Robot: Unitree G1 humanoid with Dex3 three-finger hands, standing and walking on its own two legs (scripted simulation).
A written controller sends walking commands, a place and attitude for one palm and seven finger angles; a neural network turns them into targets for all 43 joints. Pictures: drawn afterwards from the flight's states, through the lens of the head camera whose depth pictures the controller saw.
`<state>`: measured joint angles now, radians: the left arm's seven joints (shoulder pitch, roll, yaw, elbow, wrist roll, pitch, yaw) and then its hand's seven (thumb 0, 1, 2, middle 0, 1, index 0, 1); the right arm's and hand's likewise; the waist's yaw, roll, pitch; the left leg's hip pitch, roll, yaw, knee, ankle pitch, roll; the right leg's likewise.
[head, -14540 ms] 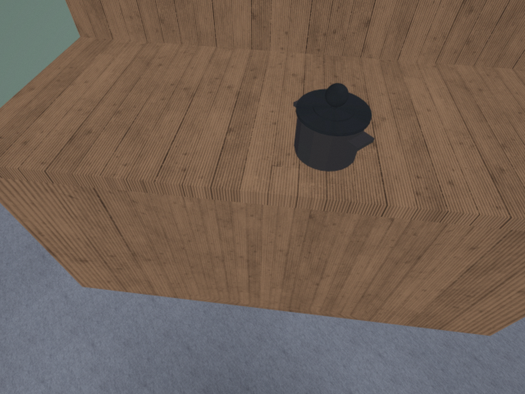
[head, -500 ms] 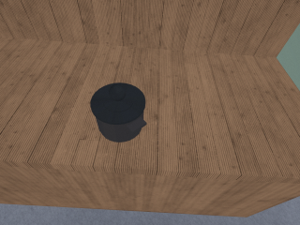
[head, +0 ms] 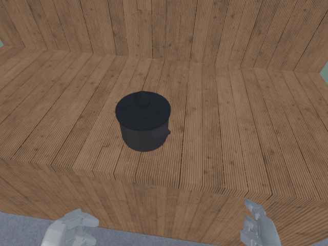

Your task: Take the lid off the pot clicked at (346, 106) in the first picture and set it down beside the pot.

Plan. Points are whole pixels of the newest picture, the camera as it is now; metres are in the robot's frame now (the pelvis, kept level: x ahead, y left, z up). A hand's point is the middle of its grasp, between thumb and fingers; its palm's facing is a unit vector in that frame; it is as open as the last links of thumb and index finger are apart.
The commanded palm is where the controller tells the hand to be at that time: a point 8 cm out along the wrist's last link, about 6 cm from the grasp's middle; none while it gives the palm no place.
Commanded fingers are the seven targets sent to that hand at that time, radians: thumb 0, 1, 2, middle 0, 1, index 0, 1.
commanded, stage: lift the closed hand beside the body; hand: left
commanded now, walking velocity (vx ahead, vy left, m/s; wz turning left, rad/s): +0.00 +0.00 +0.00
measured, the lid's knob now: (142, 99) +0.46 +0.11 +0.12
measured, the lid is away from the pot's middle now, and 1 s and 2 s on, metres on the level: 0.00 0.00 0.00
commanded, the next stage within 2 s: raise the hand higher, near the body in 0.12 s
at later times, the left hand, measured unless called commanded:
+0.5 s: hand (60, 228) +0.14 +0.23 +0.04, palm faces +0.28 -0.88 -0.39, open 3.1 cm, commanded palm +0.10 +0.26 +0.07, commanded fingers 0.00 0.90 0.90 -1.30 -1.50 -1.30 -1.50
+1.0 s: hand (55, 201) +0.17 +0.23 +0.10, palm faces +0.30 -0.86 -0.42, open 3.1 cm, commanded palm +0.13 +0.26 +0.13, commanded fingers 0.00 0.90 0.90 -1.30 -1.50 -1.30 -1.50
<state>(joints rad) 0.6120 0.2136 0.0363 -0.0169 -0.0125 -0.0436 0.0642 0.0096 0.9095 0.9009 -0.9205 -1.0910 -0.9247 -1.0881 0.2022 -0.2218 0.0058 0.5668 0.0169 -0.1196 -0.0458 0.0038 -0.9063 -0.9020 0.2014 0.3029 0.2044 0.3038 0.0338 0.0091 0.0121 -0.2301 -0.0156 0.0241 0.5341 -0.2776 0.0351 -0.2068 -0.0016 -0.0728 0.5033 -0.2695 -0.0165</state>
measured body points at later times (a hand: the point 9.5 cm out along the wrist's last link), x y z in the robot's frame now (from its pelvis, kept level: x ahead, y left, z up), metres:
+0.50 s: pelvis +0.01 -0.01 +0.00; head +0.00 -0.02 +0.45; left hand +0.12 +0.27 +0.06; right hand +0.21 -0.23 -0.07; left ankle +0.01 +0.09 -0.74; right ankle +0.00 -0.11 -0.74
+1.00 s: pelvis +0.01 +0.00 +0.01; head +0.00 -0.02 +0.45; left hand +0.15 +0.27 +0.12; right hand +0.21 -0.21 -0.07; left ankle +0.01 +0.09 -0.74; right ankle +0.00 -0.11 -0.74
